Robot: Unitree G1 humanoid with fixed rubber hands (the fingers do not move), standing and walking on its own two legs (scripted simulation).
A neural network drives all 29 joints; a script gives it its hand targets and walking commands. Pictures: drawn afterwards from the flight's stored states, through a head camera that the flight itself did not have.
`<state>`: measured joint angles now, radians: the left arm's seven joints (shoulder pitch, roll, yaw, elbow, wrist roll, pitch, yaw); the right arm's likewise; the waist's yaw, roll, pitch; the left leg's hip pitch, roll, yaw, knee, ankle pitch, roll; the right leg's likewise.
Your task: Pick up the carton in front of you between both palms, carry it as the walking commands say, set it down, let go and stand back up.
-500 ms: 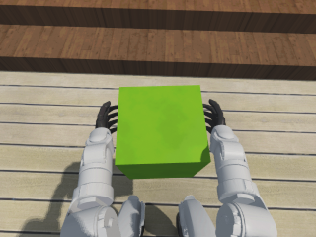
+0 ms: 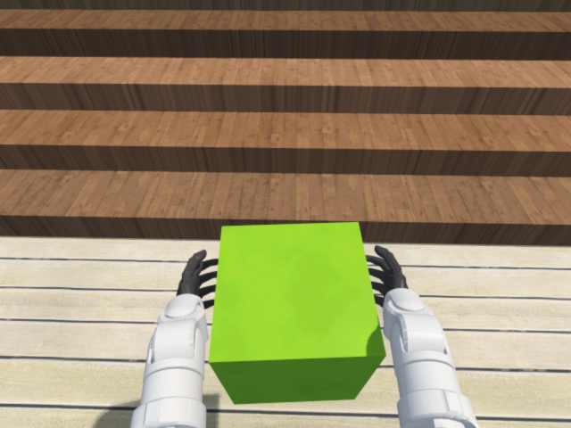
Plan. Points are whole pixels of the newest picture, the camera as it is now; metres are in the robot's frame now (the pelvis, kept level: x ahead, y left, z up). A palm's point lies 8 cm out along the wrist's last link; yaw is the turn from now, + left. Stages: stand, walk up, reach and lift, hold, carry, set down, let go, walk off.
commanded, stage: reach and lift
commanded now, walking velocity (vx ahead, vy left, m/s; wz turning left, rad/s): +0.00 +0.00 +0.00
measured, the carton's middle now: (292, 318) +0.31 +0.00 -0.06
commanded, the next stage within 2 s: hold in 1.04 s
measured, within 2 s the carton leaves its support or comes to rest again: neither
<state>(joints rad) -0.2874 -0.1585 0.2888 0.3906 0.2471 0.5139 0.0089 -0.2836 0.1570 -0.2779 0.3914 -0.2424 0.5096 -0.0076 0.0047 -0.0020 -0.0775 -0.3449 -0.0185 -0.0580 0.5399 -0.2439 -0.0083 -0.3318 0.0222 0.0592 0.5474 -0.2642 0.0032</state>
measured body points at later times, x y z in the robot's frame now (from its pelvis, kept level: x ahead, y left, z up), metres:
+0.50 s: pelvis -0.01 +0.00 +0.01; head -0.03 +0.00 +0.46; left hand +0.31 +0.16 +0.03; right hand +0.31 -0.15 +0.03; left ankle +0.02 +0.13 -0.73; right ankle +0.01 -0.12 -0.73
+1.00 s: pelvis +0.01 +0.00 +0.01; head -0.02 +0.00 +0.46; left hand +0.31 +0.15 +0.04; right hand +0.31 -0.15 +0.04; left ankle +0.02 +0.13 -0.73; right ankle +0.01 -0.12 -0.73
